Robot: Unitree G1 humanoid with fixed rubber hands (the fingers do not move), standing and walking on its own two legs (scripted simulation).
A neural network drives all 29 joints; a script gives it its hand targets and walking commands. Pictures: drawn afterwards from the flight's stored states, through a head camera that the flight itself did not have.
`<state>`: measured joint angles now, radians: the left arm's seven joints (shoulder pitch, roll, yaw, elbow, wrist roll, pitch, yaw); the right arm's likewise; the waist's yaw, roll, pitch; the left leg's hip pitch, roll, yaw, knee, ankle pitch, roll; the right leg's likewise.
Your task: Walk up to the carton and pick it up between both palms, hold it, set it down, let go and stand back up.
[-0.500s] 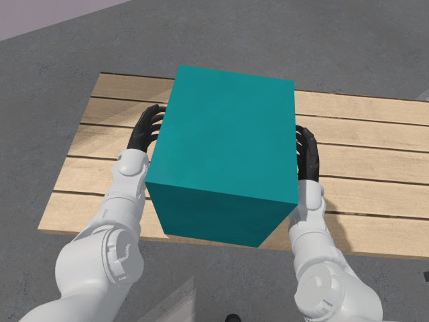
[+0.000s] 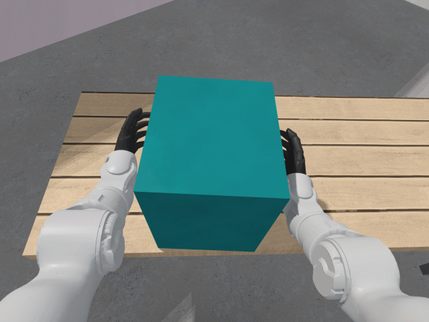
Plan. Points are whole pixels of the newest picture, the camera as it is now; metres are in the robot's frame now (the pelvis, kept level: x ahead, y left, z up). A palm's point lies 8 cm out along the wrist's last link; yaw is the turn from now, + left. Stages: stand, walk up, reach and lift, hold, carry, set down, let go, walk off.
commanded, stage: set down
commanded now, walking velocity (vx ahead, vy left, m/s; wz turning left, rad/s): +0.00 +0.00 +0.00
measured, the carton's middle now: (210, 171) +0.43 -0.04 -0.03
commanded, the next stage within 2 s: none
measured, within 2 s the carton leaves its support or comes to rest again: neither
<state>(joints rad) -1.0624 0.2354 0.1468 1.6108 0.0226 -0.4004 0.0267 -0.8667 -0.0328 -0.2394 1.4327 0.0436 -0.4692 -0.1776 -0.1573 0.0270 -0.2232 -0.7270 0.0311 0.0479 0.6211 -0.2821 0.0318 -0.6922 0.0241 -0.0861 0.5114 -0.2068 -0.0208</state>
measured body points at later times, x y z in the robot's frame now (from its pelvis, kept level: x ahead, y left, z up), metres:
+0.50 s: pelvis -0.04 -0.01 -0.01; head +0.04 +0.02 +0.43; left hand +0.47 +0.13 +0.10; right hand +0.40 -0.25 +0.10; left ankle -0.01 +0.10 -0.72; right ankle +0.00 -0.11 -0.72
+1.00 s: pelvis -0.01 -0.01 +0.02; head +0.01 +0.02 +0.47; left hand +0.49 +0.15 +0.19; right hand +0.41 -0.25 +0.18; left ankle -0.01 +0.10 -0.72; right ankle +0.00 -0.11 -0.72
